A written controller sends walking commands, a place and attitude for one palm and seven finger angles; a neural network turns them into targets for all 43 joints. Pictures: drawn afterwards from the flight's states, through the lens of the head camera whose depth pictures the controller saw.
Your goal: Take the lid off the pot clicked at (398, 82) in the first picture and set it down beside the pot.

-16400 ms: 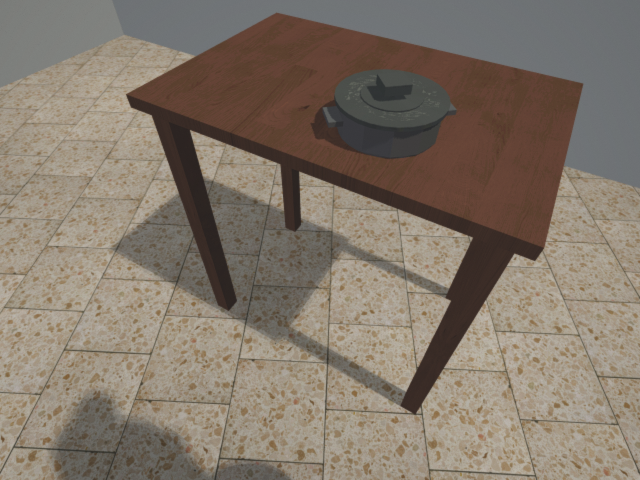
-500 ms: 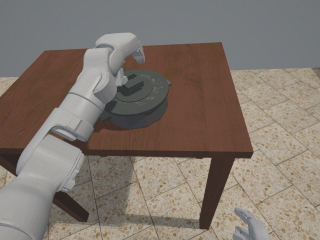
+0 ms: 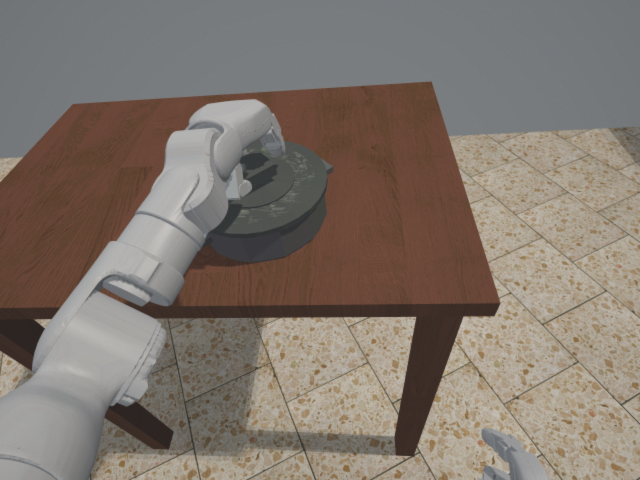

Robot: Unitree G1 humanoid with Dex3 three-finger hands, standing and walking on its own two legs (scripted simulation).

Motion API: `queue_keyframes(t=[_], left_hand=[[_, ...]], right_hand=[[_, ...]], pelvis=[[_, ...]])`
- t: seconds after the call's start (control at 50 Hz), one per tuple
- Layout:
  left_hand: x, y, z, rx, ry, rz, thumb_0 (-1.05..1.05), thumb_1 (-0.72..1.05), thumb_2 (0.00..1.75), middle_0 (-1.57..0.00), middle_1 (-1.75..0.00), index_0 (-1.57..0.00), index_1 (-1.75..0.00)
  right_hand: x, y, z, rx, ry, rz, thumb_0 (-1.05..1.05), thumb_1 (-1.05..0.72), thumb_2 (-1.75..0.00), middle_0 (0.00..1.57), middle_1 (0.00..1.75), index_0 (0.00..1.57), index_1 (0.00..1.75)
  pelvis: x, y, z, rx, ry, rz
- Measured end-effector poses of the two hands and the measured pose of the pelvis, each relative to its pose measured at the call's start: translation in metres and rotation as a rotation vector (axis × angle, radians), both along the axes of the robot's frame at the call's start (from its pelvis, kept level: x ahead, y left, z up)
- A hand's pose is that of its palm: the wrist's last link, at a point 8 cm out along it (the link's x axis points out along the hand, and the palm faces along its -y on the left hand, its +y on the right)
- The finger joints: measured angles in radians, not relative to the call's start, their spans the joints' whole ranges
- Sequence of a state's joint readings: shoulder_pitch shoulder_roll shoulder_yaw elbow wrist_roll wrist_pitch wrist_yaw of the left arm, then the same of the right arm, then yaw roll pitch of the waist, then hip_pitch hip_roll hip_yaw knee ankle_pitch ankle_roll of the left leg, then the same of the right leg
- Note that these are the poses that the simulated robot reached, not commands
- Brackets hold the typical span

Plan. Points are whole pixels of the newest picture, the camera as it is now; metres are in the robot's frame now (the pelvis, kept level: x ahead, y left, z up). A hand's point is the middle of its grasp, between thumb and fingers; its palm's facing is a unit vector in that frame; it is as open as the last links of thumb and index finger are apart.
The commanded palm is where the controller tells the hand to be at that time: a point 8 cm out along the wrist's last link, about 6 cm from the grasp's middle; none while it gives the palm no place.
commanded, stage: lower the open fingers around the knob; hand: left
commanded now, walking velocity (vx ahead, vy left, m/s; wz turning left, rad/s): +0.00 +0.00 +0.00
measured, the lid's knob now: (252, 169) +0.48 +0.10 +0.15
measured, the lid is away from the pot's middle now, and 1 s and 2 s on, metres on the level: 0.00 0.00 0.00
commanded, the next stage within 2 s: close the fingers and squeeze the knob in 0.32 s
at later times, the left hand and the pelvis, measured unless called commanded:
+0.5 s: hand (239, 174) +0.45 +0.10 +0.17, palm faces -0.26 -0.05 -0.96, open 10.1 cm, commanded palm +0.43 +0.11 +0.24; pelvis +0.00 +0.00 +0.00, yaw +0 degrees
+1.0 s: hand (239, 174) +0.45 +0.10 +0.17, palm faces -0.26 -0.04 -0.97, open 8.9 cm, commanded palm +0.43 +0.11 +0.24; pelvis +0.01 +0.01 +0.00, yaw +1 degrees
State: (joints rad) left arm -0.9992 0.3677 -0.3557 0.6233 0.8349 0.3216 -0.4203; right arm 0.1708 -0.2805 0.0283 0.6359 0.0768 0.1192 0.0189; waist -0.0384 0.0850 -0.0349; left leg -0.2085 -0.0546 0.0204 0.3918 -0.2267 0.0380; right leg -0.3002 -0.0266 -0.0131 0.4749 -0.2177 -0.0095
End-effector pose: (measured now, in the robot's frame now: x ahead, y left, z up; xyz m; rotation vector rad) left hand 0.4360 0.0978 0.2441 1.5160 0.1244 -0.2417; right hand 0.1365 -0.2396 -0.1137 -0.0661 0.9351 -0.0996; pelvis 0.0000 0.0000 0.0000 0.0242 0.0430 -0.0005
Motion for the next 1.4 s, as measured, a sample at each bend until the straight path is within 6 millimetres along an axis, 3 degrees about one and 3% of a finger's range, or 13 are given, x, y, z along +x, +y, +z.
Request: queue_keyframes(t=[0.26,0.46,0.6,0.88,1.08,1.4], left_hand=[[-0.002,0.005,-0.011,-0.006,0.009,0.011,0.00,-0.37,1.64,-0.86,-0.07,-0.86,-0.08],[0.006,0.009,-0.014,-0.014,0.025,0.017,0.00,-0.36,1.63,-0.87,-0.08,-0.86,-0.08],[0.009,0.008,-0.016,-0.001,0.027,0.011,0.00,-0.27,1.44,-0.86,-0.09,-0.85,-0.09],[0.010,0.010,-0.016,-0.007,0.025,0.014,0.00,-0.09,1.25,-0.72,-0.47,-0.75,-0.49],[0.005,0.008,-0.016,-0.010,0.026,0.001,0.01,0.00,1.16,-0.71,-0.70,-0.67,-0.68],[0.005,0.006,-0.016,-0.001,0.033,0.009,0.01,0.02,1.09,-0.68,-0.77,-0.65,-0.76]], right_hand=[[0.019,0.011,0.006,0.001,-0.026,0.031,0.01,-0.91,-0.90,0.20,0.30,0.19,0.30],[0.005,0.010,0.000,-0.006,0.014,0.012,0.01,-0.91,-0.90,0.20,0.30,0.19,0.30],[-0.006,0.008,-0.005,-0.010,0.056,0.001,0.01,-0.91,-0.90,0.20,0.30,0.19,0.30],[-0.001,0.009,-0.002,-0.013,0.044,0.003,0.01,-0.91,-0.90,0.20,0.30,0.19,0.30],[0.011,0.013,0.001,0.001,0.015,0.021,0.01,-0.91,-0.90,0.20,0.30,0.19,0.30],[0.011,0.013,0.000,0.000,0.020,0.028,0.01,-0.91,-0.90,0.20,0.30,0.19,0.30]], pelvis=[[0.000,0.002,-0.001,-0.003,0.005,0.011],[0.003,0.004,0.000,-0.005,0.010,0.008],[0.005,0.006,0.000,-0.006,0.013,0.008],[0.006,0.007,0.000,-0.007,0.014,0.008],[0.007,0.008,0.000,-0.008,0.011,0.011],[0.006,0.005,0.000,-0.007,0.010,0.014]])
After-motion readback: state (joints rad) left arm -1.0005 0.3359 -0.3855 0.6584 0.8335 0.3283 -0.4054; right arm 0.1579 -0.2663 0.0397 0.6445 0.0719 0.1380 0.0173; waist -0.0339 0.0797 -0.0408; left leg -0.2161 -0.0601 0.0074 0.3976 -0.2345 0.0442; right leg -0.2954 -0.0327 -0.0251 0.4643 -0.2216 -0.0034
